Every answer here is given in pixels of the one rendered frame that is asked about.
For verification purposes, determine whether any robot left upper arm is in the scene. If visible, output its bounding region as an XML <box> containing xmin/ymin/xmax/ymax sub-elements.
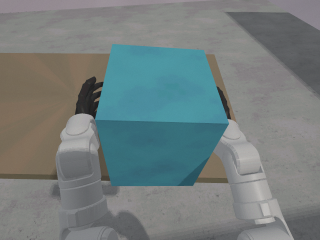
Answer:
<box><xmin>65</xmin><ymin>226</ymin><xmax>119</xmax><ymax>240</ymax></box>

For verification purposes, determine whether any carton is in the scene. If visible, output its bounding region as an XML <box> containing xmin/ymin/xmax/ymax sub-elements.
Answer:
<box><xmin>95</xmin><ymin>44</ymin><xmax>229</xmax><ymax>186</ymax></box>

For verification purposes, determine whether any left robot hand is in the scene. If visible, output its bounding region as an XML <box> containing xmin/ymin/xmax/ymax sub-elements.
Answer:
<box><xmin>75</xmin><ymin>76</ymin><xmax>104</xmax><ymax>119</ymax></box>

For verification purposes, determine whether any table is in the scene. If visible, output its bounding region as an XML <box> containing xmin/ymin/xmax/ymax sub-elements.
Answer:
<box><xmin>0</xmin><ymin>53</ymin><xmax>237</xmax><ymax>184</ymax></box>

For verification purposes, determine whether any robot right forearm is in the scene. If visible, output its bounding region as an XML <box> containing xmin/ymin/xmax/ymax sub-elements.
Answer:
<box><xmin>213</xmin><ymin>119</ymin><xmax>294</xmax><ymax>240</ymax></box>

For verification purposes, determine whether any right robot hand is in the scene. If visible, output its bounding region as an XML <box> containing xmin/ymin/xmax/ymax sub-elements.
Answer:
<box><xmin>217</xmin><ymin>86</ymin><xmax>231</xmax><ymax>120</ymax></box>

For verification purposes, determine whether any robot right upper arm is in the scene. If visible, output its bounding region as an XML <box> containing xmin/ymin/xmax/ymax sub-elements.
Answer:
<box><xmin>237</xmin><ymin>225</ymin><xmax>292</xmax><ymax>240</ymax></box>

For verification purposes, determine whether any robot left forearm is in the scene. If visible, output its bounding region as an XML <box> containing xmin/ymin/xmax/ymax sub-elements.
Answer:
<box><xmin>55</xmin><ymin>113</ymin><xmax>108</xmax><ymax>240</ymax></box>

